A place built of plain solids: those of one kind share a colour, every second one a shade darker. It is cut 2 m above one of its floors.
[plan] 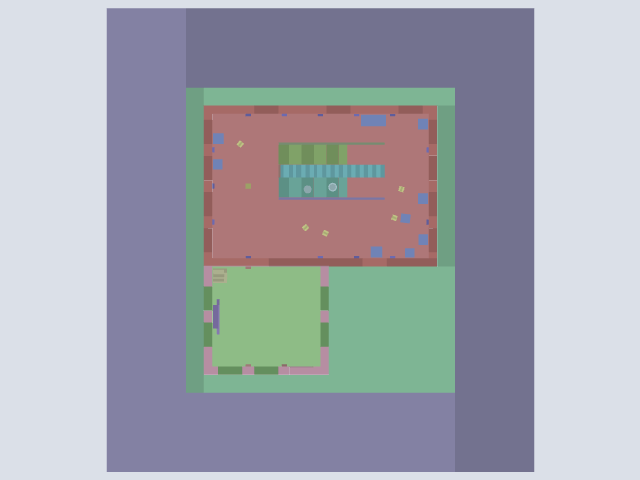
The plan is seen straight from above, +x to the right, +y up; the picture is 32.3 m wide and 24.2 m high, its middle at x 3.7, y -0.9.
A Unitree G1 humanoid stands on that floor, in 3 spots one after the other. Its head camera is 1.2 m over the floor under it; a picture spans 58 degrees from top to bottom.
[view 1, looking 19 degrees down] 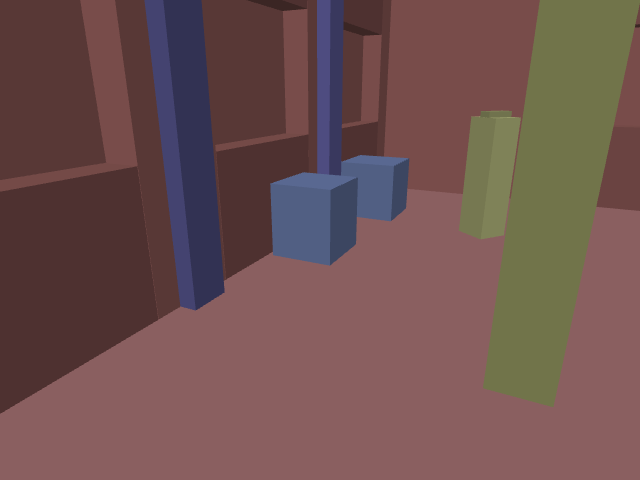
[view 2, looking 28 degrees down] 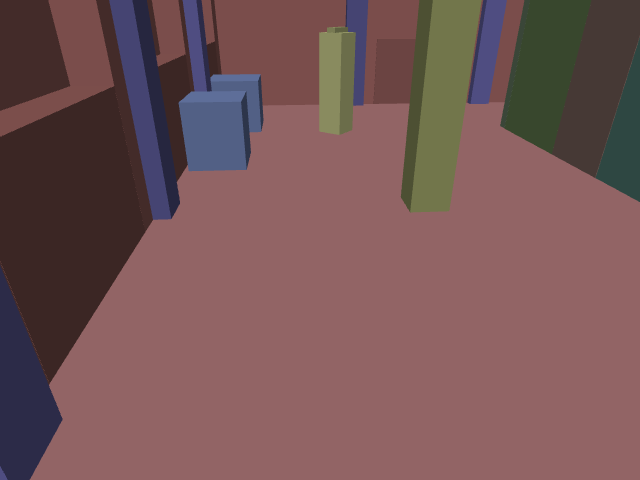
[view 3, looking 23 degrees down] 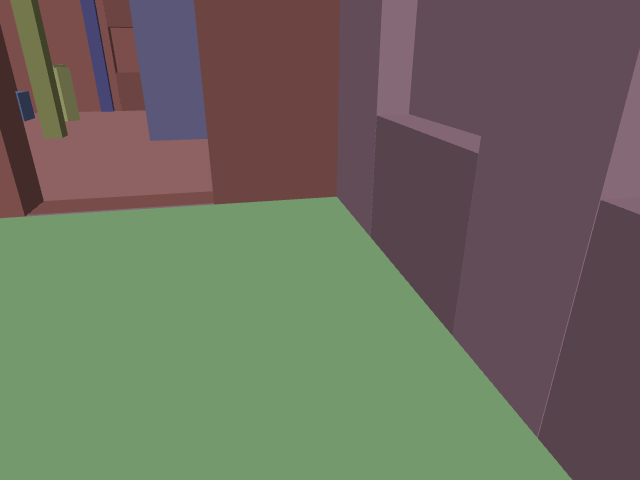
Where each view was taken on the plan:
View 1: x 0.00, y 0.00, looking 116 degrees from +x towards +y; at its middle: chest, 3.12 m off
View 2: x -0.84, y -0.91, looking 86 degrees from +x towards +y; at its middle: floor_storey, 2.56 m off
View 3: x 2.77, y -5.98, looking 78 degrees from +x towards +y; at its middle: floor_annex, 3.07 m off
